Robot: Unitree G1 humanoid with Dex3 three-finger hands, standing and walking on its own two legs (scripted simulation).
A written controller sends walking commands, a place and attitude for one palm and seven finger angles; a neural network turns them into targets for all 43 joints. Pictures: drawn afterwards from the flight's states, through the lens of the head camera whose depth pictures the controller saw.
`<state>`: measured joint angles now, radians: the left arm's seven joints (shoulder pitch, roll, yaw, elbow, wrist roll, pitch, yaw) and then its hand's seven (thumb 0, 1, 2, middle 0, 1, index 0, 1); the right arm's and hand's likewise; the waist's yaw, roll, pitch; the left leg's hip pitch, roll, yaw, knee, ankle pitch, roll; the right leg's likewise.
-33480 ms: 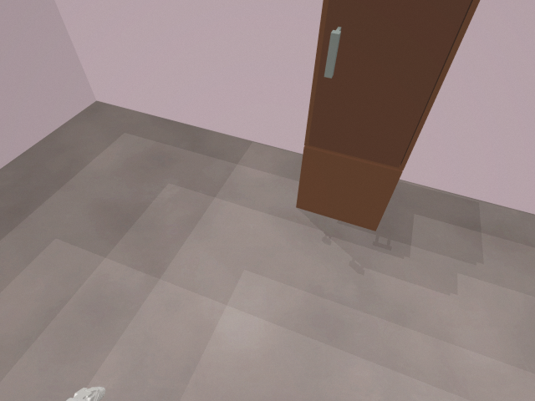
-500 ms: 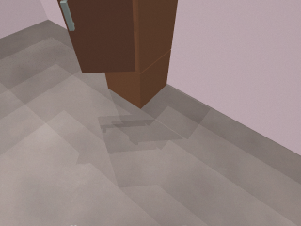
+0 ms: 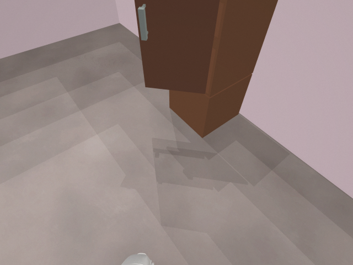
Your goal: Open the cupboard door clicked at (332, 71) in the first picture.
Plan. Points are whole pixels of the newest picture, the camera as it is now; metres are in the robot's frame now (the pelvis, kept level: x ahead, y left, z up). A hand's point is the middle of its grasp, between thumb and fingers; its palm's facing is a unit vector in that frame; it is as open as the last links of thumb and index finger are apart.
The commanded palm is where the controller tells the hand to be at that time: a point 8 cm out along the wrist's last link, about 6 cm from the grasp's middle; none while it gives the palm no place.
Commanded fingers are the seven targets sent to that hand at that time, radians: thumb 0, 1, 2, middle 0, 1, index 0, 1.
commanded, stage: take the last steps up to it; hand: left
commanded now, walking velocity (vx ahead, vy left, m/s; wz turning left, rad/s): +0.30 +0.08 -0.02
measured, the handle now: (144, 22) +1.03 +0.26 +0.04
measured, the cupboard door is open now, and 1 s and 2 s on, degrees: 43 43 43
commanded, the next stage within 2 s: come to a stop and stand still in 1.04 s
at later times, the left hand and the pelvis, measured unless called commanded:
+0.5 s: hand (110, 203) +0.29 +0.23 -0.16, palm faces -0.05 -0.98 -0.18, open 7.4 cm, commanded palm none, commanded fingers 0.00 0.90 0.90 -0.20 -0.30 -0.20 -0.30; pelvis +0.15 +0.07 +0.00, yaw -3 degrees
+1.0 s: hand (108, 195) +0.33 +0.26 -0.20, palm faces +0.04 -0.99 -0.16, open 7.3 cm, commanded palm none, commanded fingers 0.00 0.90 0.90 -0.20 -0.30 -0.20 -0.30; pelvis +0.35 +0.08 -0.02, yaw -3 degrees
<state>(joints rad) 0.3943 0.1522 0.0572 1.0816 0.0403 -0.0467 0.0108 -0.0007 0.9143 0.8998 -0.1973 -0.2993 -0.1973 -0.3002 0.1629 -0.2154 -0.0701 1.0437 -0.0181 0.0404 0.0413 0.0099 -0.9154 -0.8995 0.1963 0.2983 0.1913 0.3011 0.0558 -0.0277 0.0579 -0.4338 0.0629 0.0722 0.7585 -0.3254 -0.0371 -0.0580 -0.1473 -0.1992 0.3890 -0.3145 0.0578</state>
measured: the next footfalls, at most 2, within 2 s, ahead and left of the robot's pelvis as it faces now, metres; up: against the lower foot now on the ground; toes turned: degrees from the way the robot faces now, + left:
left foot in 0.08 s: +0.11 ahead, +0.15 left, +0.00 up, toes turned +7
right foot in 0.60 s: +0.30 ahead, -0.07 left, +0.00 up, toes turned -10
